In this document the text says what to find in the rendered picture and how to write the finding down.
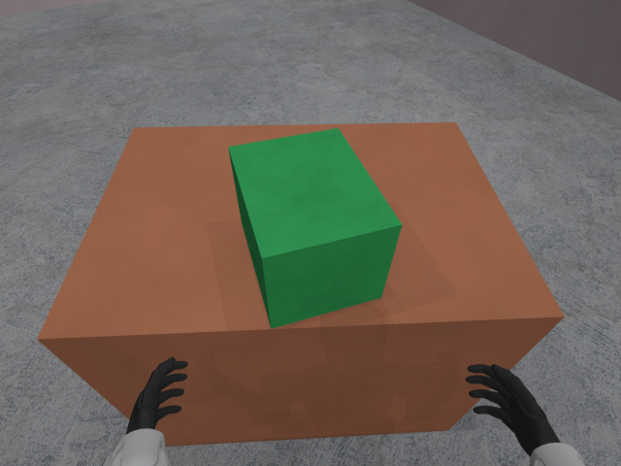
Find robot left hand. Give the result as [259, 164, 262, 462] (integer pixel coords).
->
[126, 357, 188, 434]

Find robot right forearm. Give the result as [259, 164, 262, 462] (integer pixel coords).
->
[530, 443, 586, 466]

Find robot left forearm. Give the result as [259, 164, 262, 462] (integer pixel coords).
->
[109, 428, 169, 466]

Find carton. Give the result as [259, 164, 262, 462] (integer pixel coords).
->
[228, 128, 402, 329]

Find pedestal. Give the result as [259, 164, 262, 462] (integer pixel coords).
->
[37, 122, 565, 447]

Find robot right hand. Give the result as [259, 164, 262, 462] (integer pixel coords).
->
[466, 364, 561, 457]

